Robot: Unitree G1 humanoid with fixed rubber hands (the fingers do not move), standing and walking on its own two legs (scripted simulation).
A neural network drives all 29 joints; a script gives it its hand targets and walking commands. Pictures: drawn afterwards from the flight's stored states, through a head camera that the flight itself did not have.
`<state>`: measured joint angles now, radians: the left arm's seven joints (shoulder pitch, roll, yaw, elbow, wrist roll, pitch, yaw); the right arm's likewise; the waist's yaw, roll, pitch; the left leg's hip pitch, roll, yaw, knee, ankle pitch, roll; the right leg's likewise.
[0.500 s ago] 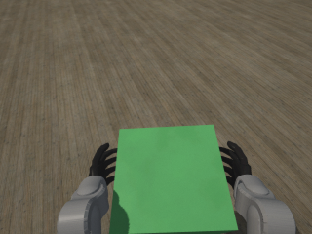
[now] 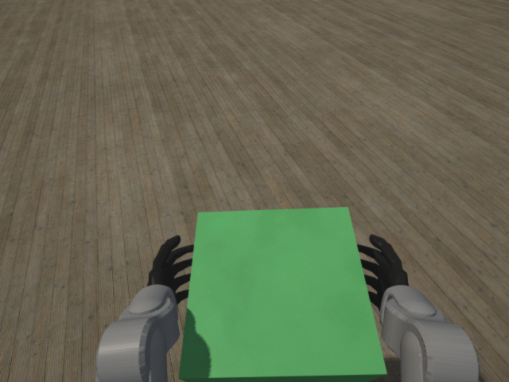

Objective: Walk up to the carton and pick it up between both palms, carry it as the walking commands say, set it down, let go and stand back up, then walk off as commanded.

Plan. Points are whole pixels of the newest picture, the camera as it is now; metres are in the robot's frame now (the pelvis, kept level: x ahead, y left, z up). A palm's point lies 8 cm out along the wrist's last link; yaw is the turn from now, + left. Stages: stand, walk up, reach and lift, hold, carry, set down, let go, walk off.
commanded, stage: carry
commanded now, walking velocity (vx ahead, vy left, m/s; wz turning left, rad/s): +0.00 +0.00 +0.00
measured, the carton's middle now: (275, 309) +0.25 +0.00 +0.01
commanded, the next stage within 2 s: none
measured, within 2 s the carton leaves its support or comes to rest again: neither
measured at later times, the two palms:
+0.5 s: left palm (168, 315) +0.21 +0.14 +0.09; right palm (412, 320) +0.20 -0.16 +0.09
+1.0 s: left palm (176, 325) +0.19 +0.12 +0.10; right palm (427, 332) +0.19 -0.18 +0.09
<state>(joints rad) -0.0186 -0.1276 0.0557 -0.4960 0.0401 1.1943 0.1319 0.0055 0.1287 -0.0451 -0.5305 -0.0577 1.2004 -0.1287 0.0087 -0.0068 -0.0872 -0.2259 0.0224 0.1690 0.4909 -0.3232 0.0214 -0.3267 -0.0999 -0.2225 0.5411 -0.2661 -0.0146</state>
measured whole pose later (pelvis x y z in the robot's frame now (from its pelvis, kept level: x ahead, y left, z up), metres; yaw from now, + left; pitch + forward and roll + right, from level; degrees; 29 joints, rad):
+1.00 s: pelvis -0.05 -0.02 +0.00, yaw +0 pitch +3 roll +1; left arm -0.03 -0.13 0.06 -0.48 0.05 1.20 0.13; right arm 0.00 0.13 -0.05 -0.52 -0.07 1.21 -0.13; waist 0.01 -0.01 -0.10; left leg -0.28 0.05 0.17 0.48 -0.24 0.00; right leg -0.38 -0.07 -0.23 0.50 -0.18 -0.06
